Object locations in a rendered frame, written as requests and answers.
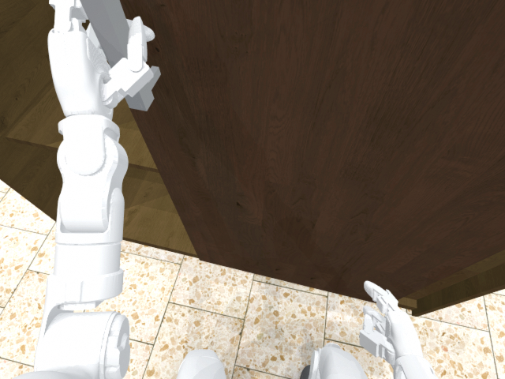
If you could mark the wardrobe door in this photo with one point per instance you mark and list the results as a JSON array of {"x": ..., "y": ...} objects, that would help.
[
  {"x": 331, "y": 142},
  {"x": 481, "y": 266}
]

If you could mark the robot thigh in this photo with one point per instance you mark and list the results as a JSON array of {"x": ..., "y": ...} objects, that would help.
[
  {"x": 334, "y": 363},
  {"x": 201, "y": 364}
]

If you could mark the robot left upper arm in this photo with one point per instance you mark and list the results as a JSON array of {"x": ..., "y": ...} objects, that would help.
[{"x": 85, "y": 345}]

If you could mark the handle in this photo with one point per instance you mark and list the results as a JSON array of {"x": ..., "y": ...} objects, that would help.
[{"x": 111, "y": 28}]

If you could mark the robot right hand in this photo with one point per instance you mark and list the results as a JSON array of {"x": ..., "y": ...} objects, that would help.
[{"x": 395, "y": 335}]

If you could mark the right robot forearm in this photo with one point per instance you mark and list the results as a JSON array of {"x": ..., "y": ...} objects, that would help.
[{"x": 413, "y": 367}]

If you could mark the robot right thigh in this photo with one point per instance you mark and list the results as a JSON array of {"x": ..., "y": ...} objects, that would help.
[{"x": 334, "y": 363}]

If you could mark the robot left hand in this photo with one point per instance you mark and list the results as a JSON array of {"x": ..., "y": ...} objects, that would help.
[{"x": 78, "y": 63}]

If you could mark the robot left thigh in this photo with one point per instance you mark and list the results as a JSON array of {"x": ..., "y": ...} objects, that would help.
[{"x": 201, "y": 364}]

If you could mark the left robot forearm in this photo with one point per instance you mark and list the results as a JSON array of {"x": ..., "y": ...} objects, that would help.
[{"x": 90, "y": 217}]

